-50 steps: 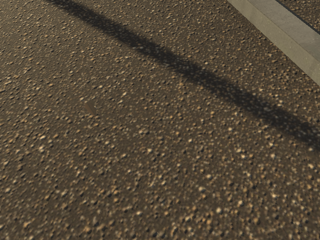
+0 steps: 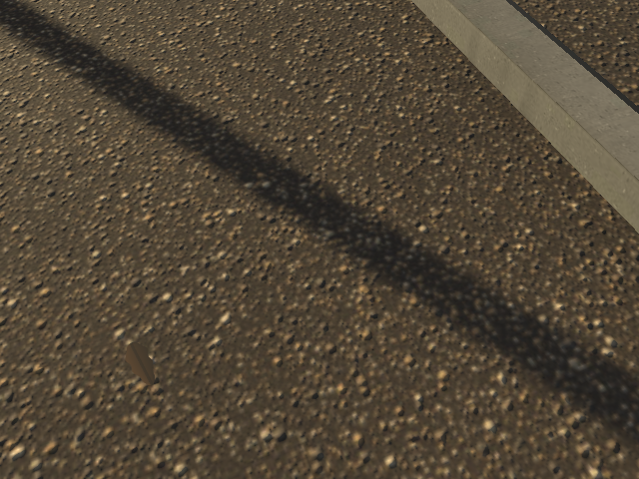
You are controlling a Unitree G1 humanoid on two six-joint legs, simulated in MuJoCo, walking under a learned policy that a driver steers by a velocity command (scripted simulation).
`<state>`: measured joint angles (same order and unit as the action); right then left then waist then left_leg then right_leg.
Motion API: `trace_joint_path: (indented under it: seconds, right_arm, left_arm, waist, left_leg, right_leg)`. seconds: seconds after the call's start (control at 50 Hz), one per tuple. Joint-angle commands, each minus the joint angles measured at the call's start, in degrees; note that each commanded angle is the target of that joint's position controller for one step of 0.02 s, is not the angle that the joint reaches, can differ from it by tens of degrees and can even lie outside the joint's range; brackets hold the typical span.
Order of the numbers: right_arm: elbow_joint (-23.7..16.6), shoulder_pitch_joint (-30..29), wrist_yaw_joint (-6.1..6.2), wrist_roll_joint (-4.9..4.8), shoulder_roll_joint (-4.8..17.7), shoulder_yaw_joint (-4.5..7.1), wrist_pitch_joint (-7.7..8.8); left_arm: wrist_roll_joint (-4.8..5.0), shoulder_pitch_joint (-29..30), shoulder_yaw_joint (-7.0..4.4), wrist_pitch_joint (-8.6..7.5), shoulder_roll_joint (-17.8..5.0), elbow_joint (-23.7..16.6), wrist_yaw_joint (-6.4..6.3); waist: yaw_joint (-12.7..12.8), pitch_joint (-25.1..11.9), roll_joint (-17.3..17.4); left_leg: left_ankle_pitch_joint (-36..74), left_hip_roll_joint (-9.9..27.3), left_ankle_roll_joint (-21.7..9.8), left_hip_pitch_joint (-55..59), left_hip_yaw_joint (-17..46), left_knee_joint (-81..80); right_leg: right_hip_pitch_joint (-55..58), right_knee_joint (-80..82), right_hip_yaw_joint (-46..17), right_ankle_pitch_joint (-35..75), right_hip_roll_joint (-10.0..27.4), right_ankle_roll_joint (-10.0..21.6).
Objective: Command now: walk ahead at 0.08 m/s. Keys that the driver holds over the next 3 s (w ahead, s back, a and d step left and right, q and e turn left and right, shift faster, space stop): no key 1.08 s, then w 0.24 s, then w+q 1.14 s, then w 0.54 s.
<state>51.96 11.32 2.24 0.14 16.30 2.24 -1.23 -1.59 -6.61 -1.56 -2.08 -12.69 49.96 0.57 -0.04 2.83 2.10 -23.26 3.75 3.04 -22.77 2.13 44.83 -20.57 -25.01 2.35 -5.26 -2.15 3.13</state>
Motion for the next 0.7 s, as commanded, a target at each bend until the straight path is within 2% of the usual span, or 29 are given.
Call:
trace_joint_path:
  seconds: [0.02, 0.06, 0.08, 0.1, 0.12, 0.14, 0.16, 0.22, 0.34, 0.5, 0.7]
  right_arm:
    - [0.61, 7.79, 0.15, 0.48, 3.03, 0.8, -0.44]
    - [0.5, 6.53, -0.14, 1.6, 3.35, 0.83, -0.44]
    - [-0.44, 5.15, -0.03, 1.87, 4.73, 0.86, -0.33]
    - [-0.35, 3.18, 0.18, 1.05, 8.65, 1.74, -0.22]
    - [0.08, 2.12, -0.01, 0.74, 6.9, 1.57, 0.33]
    - [0.41, 1.43, -0.13, 1.02, 4.84, 1.01, 0.99]
    - [0.7, 0.77, -0.25, 1.13, 4.14, 0.81, 1.58]
    - [1.82, 1.73, -0.46, 0.48, 3.81, 0.63, 2.81]
    - [3.55, 2.65, -0.27, 0.15, 3.99, 0.47, 2.45]
    - [5.15, 2.02, -0.32, 0.09, 3.49, 0.29, 1.92]
    - [6.9, 2.02, -0.12, 0.2, 2.91, 0.1, 1.56]
  left_arm:
    - [0.66, 4.68, -1.61, -0.28, -8.19, -2.5, -0.73]
    - [1.07, 3.53, -0.94, 0.18, -6.6, -1.03, -0.82]
    - [0.87, 2.15, -0.63, 0.37, -5.93, -0.15, -0.81]
    - [0.79, 0.08, -1.01, 0.66, -6.43, 0.08, -0.95]
    - [0.53, 1.01, -0.97, 0.92, -6.69, 0.39, -1.33]
    - [0.64, 0.98, -1.03, 1.08, -6.65, 0.68, -1.6]
    - [0.78, 0.42, -0.99, 1.25, -6.35, 1.34, -1.84]
    - [0.82, -0.64, -1.08, 1.29, -6.42, 3.24, -1.85]
    - [1.46, 0.26, -1.21, 1.62, -6.53, 5.91, -1.74]
    - [1.64, 0.23, -1.38, 2.49, -7.22, 9.17, -2.32]
    - [1.62, 0.63, -1.43, 2.83, -7.33, 11.77, -2.7]
  waist:
    - [-3.03, -9.5, -8.64]
    - [-3.14, -6.68, -7.11]
    - [-2.2, -3.85, -5.12]
    - [0.93, -0.87, 1.03]
    - [0.36, 0.18, 3.11]
    - [0.69, 0.04, 3.9]
    - [1.01, -0.44, 4.3]
    - [0.51, -2.91, 2.33]
    - [-0.42, -4.78, -0.95]
    - [-0.18, -4.33, -1.99]
    - [0.05, -2.87, -1.53]
  left_leg:
    - [10.63, -0.56, -0.85, 14.23, -1.89, -9.43]
    - [14.39, -0.48, -2.57, 17.41, -1.68, -16.03]
    - [13.72, 2.35, -3.97, 15.86, 1.55, -20.47]
    - [4.69, 2.71, -5.43, 8.98, 2.1, -21.21]
    - [-2.12, 1.69, -5.4, 2.95, 2.02, -23.41]
    - [-2.14, 1.53, -4.5, 1.12, 2.03, -24.82]
    - [0.96, 1.33, -3.55, 1.25, 1.83, -25.14]
    - [11.06, 0.85, -2.79, 6.09, 1.02, -22.96]
    - [20.28, 0.11, -3.39, 10.26, -0.1, -20.96]
    - [22.74, -0.52, -3.59, 11.47, -0.88, -21.42]
    - [19.21, -1.14, -3.42, 11.22, -1.55, -22.65]
  right_leg:
    - [-1.22, 10.81, -10.32, -7.77, 12.66, 7.79]
    - [-4.06, 10.89, -9.76, -21.33, 10.18, 3.77]
    - [-4.43, 9.54, -9.1, -24.57, 8.36, 1.16]
    - [-1.96, 8.39, -6.01, -22.6, 4.87, -0.86]
    - [3.68, 5.65, -4.43, -17.7, 3.73, -1.83]
    - [6.9, 3.86, -4.18, -13.89, 3.74, -1.69]
    - [8.55, 2.88, -4.07, -10.93, 3.92, -1.2]
    - [9.64, 1.53, -3.7, -2.88, 3.93, -0.52]
    - [11.44, 0.25, -3.43, 5.84, 4.1, -0.73]
    - [12.99, 0.03, -3.47, 8.18, 4.34, -1.08]
    - [12.71, 0.79, -3.42, 5.25, 4.37, -1.4]
